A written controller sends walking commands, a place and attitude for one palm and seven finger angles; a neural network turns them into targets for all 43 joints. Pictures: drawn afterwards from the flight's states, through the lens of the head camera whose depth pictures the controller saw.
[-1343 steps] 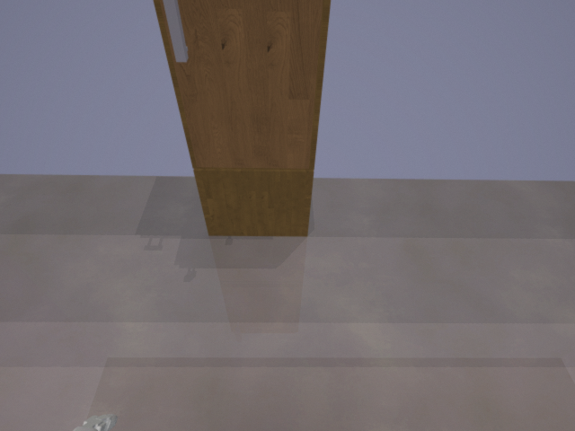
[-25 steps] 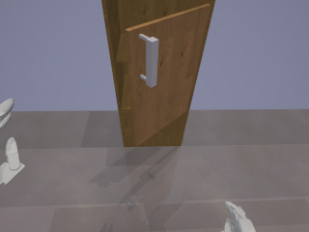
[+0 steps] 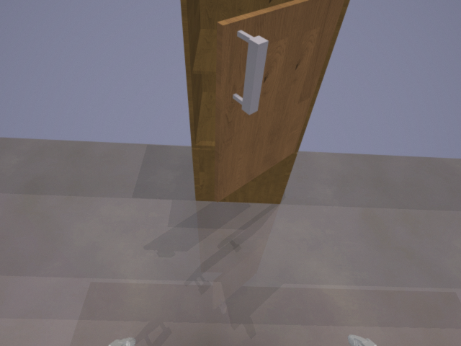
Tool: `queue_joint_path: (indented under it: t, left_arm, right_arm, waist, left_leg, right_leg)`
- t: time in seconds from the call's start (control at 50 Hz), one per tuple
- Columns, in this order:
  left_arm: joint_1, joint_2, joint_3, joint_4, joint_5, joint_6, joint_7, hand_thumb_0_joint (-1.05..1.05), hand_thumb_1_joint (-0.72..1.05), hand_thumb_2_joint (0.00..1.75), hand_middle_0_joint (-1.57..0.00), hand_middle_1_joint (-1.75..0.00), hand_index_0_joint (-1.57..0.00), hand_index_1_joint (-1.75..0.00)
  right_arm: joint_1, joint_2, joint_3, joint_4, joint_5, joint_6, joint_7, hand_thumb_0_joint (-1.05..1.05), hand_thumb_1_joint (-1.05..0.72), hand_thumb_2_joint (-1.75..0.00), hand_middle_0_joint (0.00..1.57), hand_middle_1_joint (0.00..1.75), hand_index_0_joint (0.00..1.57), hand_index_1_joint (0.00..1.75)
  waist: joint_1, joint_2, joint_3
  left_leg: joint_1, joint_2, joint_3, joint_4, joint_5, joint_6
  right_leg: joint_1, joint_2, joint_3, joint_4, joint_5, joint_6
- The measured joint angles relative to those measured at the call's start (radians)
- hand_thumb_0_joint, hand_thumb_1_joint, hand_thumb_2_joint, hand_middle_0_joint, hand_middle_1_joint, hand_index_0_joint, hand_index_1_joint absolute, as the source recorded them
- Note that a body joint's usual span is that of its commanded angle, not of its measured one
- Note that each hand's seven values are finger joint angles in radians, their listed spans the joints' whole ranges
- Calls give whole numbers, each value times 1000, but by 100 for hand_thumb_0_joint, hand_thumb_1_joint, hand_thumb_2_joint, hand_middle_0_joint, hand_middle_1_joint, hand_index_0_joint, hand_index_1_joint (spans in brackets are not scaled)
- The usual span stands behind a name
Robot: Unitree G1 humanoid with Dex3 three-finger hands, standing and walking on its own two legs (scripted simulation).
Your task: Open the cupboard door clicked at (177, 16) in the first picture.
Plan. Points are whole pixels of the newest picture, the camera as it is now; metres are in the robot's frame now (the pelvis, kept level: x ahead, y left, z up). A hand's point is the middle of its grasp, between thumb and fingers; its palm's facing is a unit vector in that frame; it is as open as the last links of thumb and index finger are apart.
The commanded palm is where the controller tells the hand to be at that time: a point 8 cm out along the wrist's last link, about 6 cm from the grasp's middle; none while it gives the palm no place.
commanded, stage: let the arm hang, fingers relaxed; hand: left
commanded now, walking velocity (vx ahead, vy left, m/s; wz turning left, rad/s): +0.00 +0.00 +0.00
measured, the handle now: (246, 73) +0.62 +0.00 +0.15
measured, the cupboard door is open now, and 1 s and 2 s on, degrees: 41 41 41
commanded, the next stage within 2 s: look to check the result in 0.82 s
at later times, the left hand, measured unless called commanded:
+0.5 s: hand out of the picture -0.05 +0.19 -0.16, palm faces +0.05 -0.97 -0.24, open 7.4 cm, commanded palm none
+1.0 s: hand out of the picture +0.00 +0.16 -0.17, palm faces +0.07 -0.98 -0.20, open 7.4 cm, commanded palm none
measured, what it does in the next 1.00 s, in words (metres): stands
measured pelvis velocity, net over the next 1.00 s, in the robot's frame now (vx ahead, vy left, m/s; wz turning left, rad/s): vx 0.01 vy -0.01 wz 0.01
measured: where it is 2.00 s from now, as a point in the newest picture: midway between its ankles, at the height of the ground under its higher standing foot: outside the picture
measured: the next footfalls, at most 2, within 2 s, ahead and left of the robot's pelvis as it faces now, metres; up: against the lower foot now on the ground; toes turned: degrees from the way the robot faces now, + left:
none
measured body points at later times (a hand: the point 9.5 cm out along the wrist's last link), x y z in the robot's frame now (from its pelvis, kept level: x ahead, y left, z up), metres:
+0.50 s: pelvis -0.01 +0.01 +0.00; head +0.00 -0.01 +0.45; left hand -0.05 +0.24 -0.15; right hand -0.03 -0.20 -0.17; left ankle +0.05 +0.11 -0.73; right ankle +0.00 -0.11 -0.73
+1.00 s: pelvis +0.01 -0.01 +0.01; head +0.03 -0.02 +0.46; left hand +0.00 +0.21 -0.15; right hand +0.00 -0.21 -0.16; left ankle +0.05 +0.11 -0.73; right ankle +0.00 -0.11 -0.73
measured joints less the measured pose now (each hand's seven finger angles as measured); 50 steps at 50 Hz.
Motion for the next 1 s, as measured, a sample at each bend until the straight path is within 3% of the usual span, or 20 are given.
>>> queue_joint_path:
  t: [0.08, 0.18, 0.38, 0.66, 1.0]
  left_arm:
    - [23, 0, 28, 125, -11, -10, 23, -1, 98, 90, -21, -30, -21, -30]
    - [67, 16, 33, 239, -10, -13, 17, 0, 97, 90, -21, -30, -21, -30]
    - [121, -2, 38, 342, -12, -22, 28, 1, 92, 90, -20, -30, -20, -29]
    - [59, -91, 32, 330, -13, -46, 34, 0, 91, 90, -20, -30, -20, -30]
    - [62, -77, 42, 338, -17, -54, 41, 1, 91, 90, -20, -30, -20, -30]
  right_arm:
    - [52, 31, 7, 68, 0, 30, -10, 1, -91, -90, 20, 30, 20, 30]
    - [99, 54, 1, 130, 1, 52, -18, 1, -91, -90, 20, 30, 20, 30]
    - [148, 98, -3, 197, 3, 48, -19, 1, -91, -90, 20, 30, 20, 30]
    - [173, 118, -6, 234, 2, 32, -27, 1, -91, -90, 20, 30, 19, 30]
    - [149, 121, -4, 232, 6, 20, -35, 0, -91, -90, 20, 30, 19, 30]
  waist:
    - [22, -11, 18]
    - [33, 35, 20]
    - [24, 91, 7]
    - [10, 59, -26]
    - [13, 65, -14]
  left_leg:
    - [10, 7, -24, -22, 21, -5]
    - [18, 5, -32, -43, 40, -1]
    - [29, -3, -10, -70, 57, 8]
    - [37, -3, -4, -71, 45, 1]
    - [60, 6, -16, -77, 18, -11]
  right_leg:
    - [31, 9, -23, -55, 32, -4]
    - [49, 9, -31, -93, 59, -1]
    - [37, -3, -9, -83, 61, 4]
    - [34, -4, -4, -61, 39, 0]
    - [66, 7, -13, -84, 19, -11]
